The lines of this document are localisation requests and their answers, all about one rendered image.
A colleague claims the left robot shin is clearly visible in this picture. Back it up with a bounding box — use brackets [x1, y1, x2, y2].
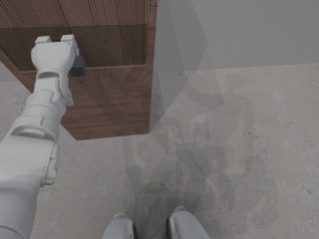
[114, 213, 127, 220]

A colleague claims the robot left upper arm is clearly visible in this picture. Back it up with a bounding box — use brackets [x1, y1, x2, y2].
[0, 134, 60, 239]

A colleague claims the robot shin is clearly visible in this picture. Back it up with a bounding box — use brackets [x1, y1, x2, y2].
[173, 206, 185, 214]
[114, 213, 127, 220]

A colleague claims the robot left hand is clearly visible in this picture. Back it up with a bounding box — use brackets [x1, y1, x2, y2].
[31, 34, 80, 107]

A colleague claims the drawer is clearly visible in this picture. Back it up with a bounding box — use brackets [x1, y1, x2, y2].
[0, 22, 147, 72]

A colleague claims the handle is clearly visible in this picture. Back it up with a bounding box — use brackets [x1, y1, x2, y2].
[69, 48, 87, 77]

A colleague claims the robot left forearm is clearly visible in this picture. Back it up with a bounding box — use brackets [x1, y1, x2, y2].
[0, 68, 69, 150]

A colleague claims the right robot shin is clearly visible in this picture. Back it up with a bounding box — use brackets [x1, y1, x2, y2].
[173, 206, 185, 214]

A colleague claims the cabinet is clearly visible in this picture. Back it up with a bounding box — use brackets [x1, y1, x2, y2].
[0, 0, 159, 140]

